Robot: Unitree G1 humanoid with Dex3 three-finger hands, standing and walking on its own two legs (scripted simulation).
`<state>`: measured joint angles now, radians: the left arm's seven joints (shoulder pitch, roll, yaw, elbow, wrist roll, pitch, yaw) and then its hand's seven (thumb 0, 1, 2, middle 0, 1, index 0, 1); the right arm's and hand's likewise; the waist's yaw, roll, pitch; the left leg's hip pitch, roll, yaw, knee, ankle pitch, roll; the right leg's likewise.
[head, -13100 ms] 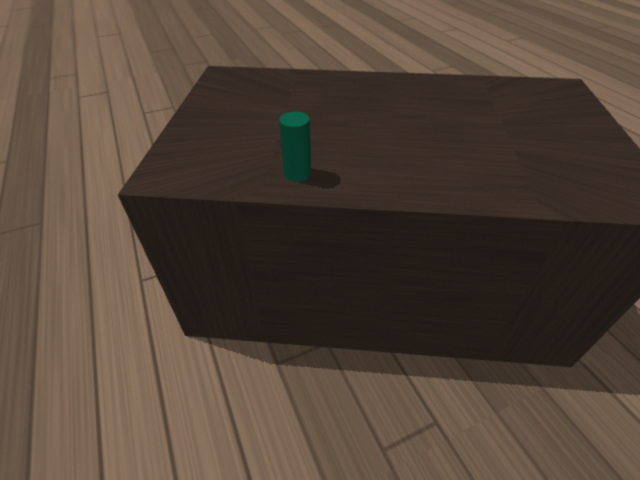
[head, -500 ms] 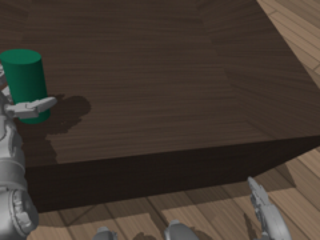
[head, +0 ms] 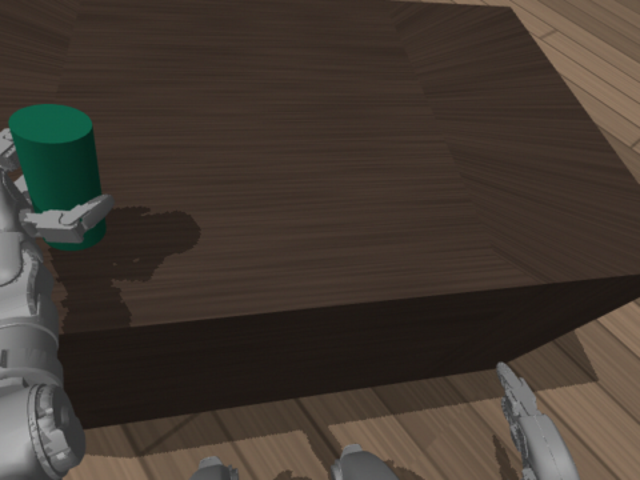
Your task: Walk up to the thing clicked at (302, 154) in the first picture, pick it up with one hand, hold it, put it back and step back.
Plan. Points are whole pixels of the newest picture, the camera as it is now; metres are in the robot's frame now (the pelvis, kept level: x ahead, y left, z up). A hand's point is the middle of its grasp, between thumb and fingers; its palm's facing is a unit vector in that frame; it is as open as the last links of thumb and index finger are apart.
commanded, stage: settle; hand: left
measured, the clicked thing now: (64, 182) +0.49 +0.24 +0.07
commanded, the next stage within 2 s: lift in 0.64 s
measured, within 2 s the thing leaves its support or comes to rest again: neither
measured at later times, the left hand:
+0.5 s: hand (48, 161) +0.50 +0.24 +0.10, palm faces +0.27 -0.96 -0.02, open 10.4 cm
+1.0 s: hand (43, 144) +0.49 +0.23 +0.13, palm faces +0.26 -0.96 -0.02, open 10.4 cm
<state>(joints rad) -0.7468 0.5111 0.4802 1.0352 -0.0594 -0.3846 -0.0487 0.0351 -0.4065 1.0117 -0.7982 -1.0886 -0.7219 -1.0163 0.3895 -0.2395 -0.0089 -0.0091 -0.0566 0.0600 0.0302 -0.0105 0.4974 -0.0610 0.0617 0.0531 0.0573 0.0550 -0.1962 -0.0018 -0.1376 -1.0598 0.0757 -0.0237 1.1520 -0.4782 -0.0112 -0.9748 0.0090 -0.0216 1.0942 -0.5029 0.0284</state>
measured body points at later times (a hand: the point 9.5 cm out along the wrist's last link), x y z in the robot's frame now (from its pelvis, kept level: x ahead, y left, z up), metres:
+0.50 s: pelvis +0.01 +0.00 +0.02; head +0.12 +0.03 +0.46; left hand +0.48 +0.29 +0.10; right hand +0.17 -0.25 +0.00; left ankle +0.03 +0.12 -0.65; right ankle +0.01 -0.14 -0.65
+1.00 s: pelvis +0.02 +0.00 +0.03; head +0.11 +0.02 +0.48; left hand +0.47 +0.28 +0.13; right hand +0.17 -0.27 +0.01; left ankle +0.03 +0.12 -0.65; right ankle +0.01 -0.14 -0.65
